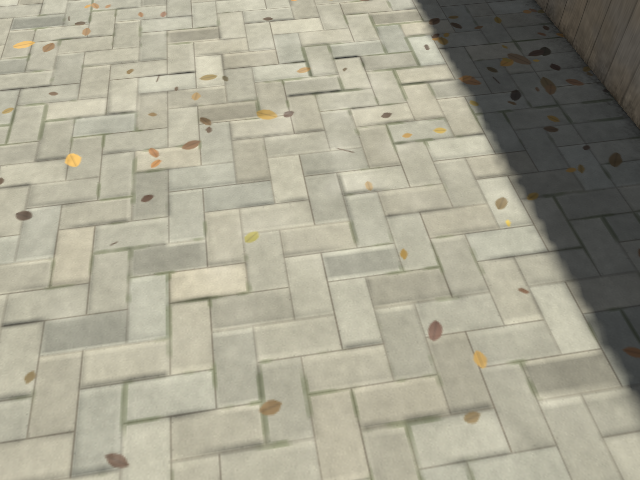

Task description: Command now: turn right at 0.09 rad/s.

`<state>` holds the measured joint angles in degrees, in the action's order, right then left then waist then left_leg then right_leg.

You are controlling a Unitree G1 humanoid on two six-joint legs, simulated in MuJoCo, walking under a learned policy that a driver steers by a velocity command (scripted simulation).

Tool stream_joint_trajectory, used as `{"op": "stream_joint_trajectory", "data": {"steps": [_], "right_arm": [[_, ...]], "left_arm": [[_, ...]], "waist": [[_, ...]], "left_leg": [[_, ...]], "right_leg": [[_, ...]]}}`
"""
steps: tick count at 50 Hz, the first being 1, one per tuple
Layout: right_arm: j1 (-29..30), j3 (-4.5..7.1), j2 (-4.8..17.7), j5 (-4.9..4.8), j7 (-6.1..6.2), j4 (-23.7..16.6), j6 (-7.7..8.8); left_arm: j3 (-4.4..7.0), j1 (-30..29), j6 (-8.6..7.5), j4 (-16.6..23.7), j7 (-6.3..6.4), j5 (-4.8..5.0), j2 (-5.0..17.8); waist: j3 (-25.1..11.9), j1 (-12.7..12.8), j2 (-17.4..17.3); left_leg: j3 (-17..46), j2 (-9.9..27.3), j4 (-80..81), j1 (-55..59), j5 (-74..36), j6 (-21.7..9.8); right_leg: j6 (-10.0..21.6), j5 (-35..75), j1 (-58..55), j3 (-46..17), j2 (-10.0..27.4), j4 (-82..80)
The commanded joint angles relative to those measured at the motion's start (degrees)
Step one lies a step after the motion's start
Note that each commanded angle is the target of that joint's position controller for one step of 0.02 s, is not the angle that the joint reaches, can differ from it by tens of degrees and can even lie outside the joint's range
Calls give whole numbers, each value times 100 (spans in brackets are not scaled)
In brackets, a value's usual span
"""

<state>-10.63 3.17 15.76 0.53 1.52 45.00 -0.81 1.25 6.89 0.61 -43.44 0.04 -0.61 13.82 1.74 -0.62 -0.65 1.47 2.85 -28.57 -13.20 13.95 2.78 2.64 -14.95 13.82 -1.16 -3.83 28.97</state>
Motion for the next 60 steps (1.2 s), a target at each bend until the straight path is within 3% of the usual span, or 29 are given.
{"op": "stream_joint_trajectory", "data": {"steps": [1,2,3,6,19,20,22,24,28,30,31,32,33,34,35,37,39,42,44,47,48,49,50,51,52,53,55,58,60], "right_arm": [[68,200,955,5,-22,-214,119],[206,132,665,2,-69,-278,151],[211,103,589,43,-76,-230,182],[98,68,569,32,-70,-95,277],[76,-21,516,-3,5,443,236],[-15,-23,500,-12,10,531,224],[-48,19,602,-86,35,589,189],[-156,25,644,-140,52,594,250],[-586,153,982,-200,9,774,433],[-72,124,903,-226,-36,606,431],[264,87,772,-220,-56,480,418],[617,-14,428,-185,-64,282,464],[636,-29,346,-105,-38,103,570],[522,28,570,-130,-25,164,617],[184,49,602,-207,-58,303,614],[158,42,475,-228,-103,396,557],[482,10,286,-192,-163,322,508],[755,-118,-35,-164,-220,274,442],[767,-79,170,-166,-186,304,384],[434,36,454,-82,-130,480,334],[289,105,632,-22,-89,536,329],[4,189,963,12,-35,570,319],[-138,160,949,60,-37,639,280],[-197,39,503,22,-93,698,245],[42,-43,365,-28,-136,739,266],[384,-42,441,-27,-154,697,294],[920,-50,499,12,-151,589,343],[1123,-60,464,51,-84,617,276],[1139,-65,464,-30,-34,673,223]], "left_arm": [[160,347,-139,134,-29,-67,602],[178,47,-115,102,-14,-66,765],[199,-84,-82,101,12,-28,769],[199,-5,26,-22,61,-14,699],[229,220,6,-828,156,29,668],[227,312,13,-921,167,39,652],[269,376,19,-997,189,109,734],[257,319,-99,-950,187,144,688],[222,119,-471,-869,38,204,455],[233,615,-543,-1074,-22,246,436],[288,1150,-550,-1327,-26,245,541],[383,1651,-552,-1527,1,207,871],[536,2073,-546,-1621,-25,187,1485],[437,2037,-575,-1564,-39,44,1214],[341,1848,-606,-1509,-35,-11,914],[279,1483,-571,-1402,-11,105,768],[162,1360,-440,-1406,61,110,529],[147,1173,-312,-1390,181,7,752],[201,1237,-287,-1451,184,29,989],[180,984,-323,-1485,152,160,878],[184,1112,-348,-1547,130,139,866],[177,1245,-379,-1539,124,14,818],[36,1993,-347,-1698,128,-52,269],[28,1775,-243,-1716,152,-20,279],[85,1420,-138,-1590,172,95,418],[125,1257,-44,-1567,223,138,496],[170,1179,82,-1583,297,93,517],[138,1218,69,-1662,316,50,319],[123,1324,34,-1784,261,13,235]], "waist": [[-516,357,-768],[-363,155,-535],[-343,110,-461],[-272,85,-341],[-145,62,89],[-258,63,79],[29,63,-17],[515,9,-184],[620,-33,-923],[579,345,-870],[467,598,-681],[375,746,212],[110,761,1508],[39,714,1317],[-10,478,809],[-45,286,479],[20,264,594],[-117,213,701],[-252,201,807],[-260,-125,688],[-324,-203,522],[-660,-223,102],[-1402,55,-708],[-1433,-139,-872],[-1001,-65,-837],[-678,31,-644],[-280,230,-544],[-326,352,-625],[-460,467,-516]], "left_leg": [[497,538,403,447,-1285,-521],[410,366,513,189,-755,-494],[350,311,549,121,-640,-403],[235,206,494,174,-768,-289],[124,47,530,256,-754,-332],[61,-23,551,292,-200,-356],[136,-80,573,-22,1741,-562],[654,211,851,-272,2852,-852],[2420,1414,1784,98,2990,-1575],[1886,1139,1581,-496,2371,-1368],[1298,739,1146,-1004,1803,-1092],[302,45,-178,-1548,658,-649],[-391,-532,-1752,-2331,677,-268],[-8,-517,-2923,-2900,1985,-177],[263,-338,-3647,-2962,2069,-226],[168,-50,-3573,-3143,1433,-330],[-111,14,-2665,-2697,749,-265],[-435,-197,-1148,-1336,-133,-156],[-496,-356,-763,-675,-628,-204],[-414,-438,125,175,-1462,-518],[-264,-330,417,603,-2219,-651],[316,256,193,1404,-4101,-857],[1185,1152,-52,2295,-4870,-1636],[1886,1585,407,1956,-4291,-2037],[2014,1544,744,1419,-3010,-1976],[1917,1403,983,941,-1898,-1805],[1518,1149,1330,64,-919,-1530],[1037,817,1420,-491,-327,-1353],[751,611,1298,-700,218,-1220]], "right_leg": [[0,91,-51,-447,448,-614],[-90,171,-222,-429,442,-504],[-66,303,-251,-421,456,-431],[17,636,-224,-499,519,-456],[-117,962,-359,-436,517,-539],[-99,423,-395,-355,444,-530],[31,-1520,28,-220,265,-344],[137,-2258,665,-265,300,-161],[120,-948,1066,170,330,900],[298,-833,6,218,347,42],[333,-464,-927,68,370,-413],[529,-567,-1492,-1019,920,-887],[1039,646,-2308,-2625,1887,-1345],[1424,2502,-2537,-3124,2417,-1289],[1439,3824,-2535,-2577,2434,-984],[1098,4344,-2486,-1644,2123,-925],[792,4404,-2098,-1014,1718,-1142],[650,4731,-1250,-328,1305,-1141],[674,4863,-999,-370,1410,-1117],[462,4471,-819,-387,1333,-694],[280,4157,-738,-339,1149,-420],[24,2949,-362,-154,857,113],[-291,633,137,-6,496,909],[-484,-1770,225,-124,340,1701],[-566,-2572,536,-264,367,2226],[-601,-2489,707,-292,464,2538],[-660,-1948,577,-299,658,2341],[-634,-1244,-115,-102,663,1204],[-508,64,-764,112,552,120]]}}
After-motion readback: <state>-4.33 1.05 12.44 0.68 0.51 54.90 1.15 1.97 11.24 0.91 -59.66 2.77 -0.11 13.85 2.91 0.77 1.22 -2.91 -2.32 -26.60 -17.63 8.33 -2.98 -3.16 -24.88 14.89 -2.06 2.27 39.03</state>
